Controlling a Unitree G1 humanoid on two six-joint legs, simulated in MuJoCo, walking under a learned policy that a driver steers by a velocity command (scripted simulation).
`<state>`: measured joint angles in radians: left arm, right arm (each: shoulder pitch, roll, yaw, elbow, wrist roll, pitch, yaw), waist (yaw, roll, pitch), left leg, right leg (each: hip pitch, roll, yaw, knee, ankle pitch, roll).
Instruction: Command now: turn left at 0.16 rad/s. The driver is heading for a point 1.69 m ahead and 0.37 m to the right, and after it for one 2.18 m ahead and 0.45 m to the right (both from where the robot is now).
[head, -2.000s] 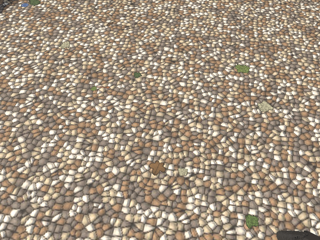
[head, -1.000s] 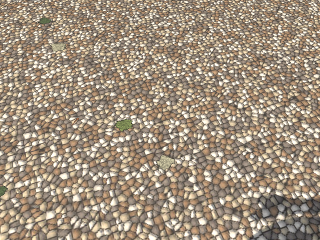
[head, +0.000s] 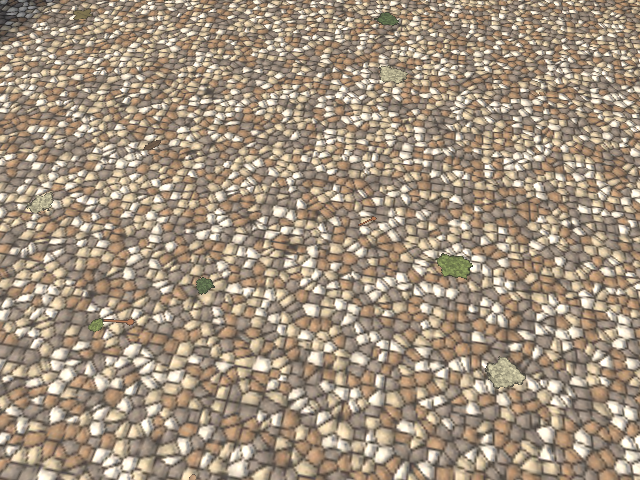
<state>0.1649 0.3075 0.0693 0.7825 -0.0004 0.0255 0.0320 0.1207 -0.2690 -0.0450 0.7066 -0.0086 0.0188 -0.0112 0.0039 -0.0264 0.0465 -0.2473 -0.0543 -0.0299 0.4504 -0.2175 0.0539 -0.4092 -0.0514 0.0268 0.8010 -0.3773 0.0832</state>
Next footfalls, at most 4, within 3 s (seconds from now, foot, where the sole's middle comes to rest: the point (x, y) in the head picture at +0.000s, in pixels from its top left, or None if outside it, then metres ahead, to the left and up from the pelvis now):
0.08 right None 0.05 -0.15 -0.78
1.74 right None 0.45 -0.13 -0.78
2.28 left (276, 350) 0.76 0.11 -0.78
2.82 right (392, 265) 1.01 -0.17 -0.78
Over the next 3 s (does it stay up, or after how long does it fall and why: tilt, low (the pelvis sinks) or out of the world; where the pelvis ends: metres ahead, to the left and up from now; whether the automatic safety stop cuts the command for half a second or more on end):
stays up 0.96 -0.09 0.00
